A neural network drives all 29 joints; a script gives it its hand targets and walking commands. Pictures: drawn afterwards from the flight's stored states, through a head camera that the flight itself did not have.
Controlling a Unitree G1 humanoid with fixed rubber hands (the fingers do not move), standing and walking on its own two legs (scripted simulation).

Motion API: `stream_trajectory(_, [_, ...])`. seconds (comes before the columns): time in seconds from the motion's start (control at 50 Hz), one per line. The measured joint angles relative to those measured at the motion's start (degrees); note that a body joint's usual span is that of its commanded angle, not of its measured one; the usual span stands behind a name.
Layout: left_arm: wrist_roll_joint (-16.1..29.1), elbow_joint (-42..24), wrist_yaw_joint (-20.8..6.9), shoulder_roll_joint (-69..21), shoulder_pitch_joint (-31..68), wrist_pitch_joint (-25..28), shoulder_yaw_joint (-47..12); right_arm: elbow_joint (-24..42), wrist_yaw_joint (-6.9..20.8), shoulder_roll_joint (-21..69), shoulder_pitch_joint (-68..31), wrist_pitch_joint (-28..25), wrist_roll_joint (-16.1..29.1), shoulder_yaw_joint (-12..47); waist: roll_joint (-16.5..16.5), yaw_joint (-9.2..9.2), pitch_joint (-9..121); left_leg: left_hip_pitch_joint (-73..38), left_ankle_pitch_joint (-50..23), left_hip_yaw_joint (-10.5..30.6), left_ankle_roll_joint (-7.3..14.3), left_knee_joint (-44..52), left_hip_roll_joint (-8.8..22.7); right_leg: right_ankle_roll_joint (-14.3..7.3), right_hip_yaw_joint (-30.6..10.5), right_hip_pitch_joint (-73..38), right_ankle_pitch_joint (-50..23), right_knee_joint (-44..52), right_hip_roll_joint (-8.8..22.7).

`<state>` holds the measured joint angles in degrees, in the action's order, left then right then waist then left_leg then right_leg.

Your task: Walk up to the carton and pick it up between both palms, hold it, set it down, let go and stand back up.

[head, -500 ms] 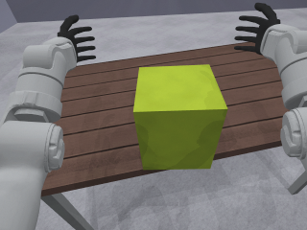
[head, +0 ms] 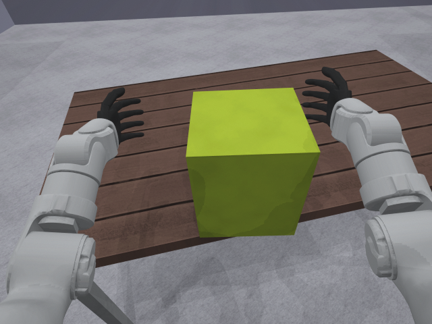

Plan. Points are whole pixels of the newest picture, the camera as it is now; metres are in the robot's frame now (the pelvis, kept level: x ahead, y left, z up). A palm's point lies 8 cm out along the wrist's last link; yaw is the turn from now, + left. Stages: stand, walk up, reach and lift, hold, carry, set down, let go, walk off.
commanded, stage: set down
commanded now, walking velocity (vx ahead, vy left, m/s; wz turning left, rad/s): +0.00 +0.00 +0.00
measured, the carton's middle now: (244, 165) +0.45 -0.04 +0.07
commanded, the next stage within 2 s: let go in 0.30 s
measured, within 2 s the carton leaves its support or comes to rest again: neither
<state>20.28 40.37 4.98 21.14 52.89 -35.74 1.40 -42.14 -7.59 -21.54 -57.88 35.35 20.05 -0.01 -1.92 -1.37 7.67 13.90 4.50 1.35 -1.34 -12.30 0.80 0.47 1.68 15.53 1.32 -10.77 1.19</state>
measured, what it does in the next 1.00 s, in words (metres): stands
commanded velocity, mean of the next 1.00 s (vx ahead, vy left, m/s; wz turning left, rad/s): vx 0.00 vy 0.00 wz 0.00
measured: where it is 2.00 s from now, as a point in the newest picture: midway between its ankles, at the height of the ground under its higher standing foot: outside the picture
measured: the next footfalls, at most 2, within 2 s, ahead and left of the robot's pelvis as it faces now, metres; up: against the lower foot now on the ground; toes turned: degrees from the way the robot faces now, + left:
none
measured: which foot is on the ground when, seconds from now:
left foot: down 0.00-1.00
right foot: down 0.00-1.00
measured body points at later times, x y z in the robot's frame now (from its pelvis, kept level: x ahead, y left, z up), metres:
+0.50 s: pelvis -0.02 +0.00 +0.00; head -0.04 -0.01 +0.45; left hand +0.35 +0.20 +0.14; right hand +0.36 -0.22 +0.14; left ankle +0.01 +0.13 -0.75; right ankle +0.04 -0.12 -0.75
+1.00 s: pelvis +0.00 -0.01 -0.01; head -0.03 -0.02 +0.44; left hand +0.28 +0.20 +0.05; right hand +0.27 -0.23 +0.05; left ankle +0.01 +0.13 -0.75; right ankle +0.04 -0.12 -0.75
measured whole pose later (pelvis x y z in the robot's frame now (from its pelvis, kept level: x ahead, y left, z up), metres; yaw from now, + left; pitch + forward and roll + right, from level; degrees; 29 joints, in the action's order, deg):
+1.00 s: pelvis +0.00 -0.01 -0.01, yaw -2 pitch +3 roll +0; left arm 13.5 18.3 2.1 14.2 -1.2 8.4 -1.4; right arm -15.2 -1.9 -15.6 3.2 -9.7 13.4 3.2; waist -1.1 -1.3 7.5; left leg 14.9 10.2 -0.2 -1.5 -21.7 2.3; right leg -0.6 0.0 18.0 6.9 -21.6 -0.4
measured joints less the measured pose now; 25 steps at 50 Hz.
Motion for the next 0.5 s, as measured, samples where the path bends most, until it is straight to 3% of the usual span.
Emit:
stream_trajectory(0.1, [-1.9,-6.7,0.4,-3.2,-9.2,3.2,0.6,3.3,1.7,1.5,9.3,-3.1,-1.4,-1.3,0.2,-0.05,-1.0,-2.9,0.2,-0.6,0.3,0.7,-0.1,0.3,-0.6,-3.0,-0.4,1.4,0.0])
stream_trajectory(0.26, [-2.0,-17.9,2.0,-4.6,-19.6,4.6,1.6,15.5,2.7,2.4,23.3,-5.7,-2.8,-2.4,-0.3,0.04,-3.2,-3.7,0.6,-0.9,0.6,-0.7,-0.3,0.4,-0.9,-4.0,-0.4,0.5,0.3])
stream_trajectory(0.4, [-1.5,-22.9,3.2,-4.7,-22.7,2.9,1.6,22.4,3.2,0.7,27.3,-4.9,-2.3,-2.5,0.0,0.13,-2.9,-2.3,1.5,-1.0,0.6,-3.5,-0.3,0.2,-1.1,-1.8,1.2,-3.7,0.3])
stream_trajectory(0.5, [-2.9,-23.9,2.8,-5.1,-23.8,1.0,1.7,22.4,4.4,0.7,27.1,-3.8,-2.6,-2.5,0.5,0.17,-3.2,-2.5,2.2,-1.3,0.4,-5.0,0.0,-0.2,-1.4,-1.3,2.5,-6.4,-0.1])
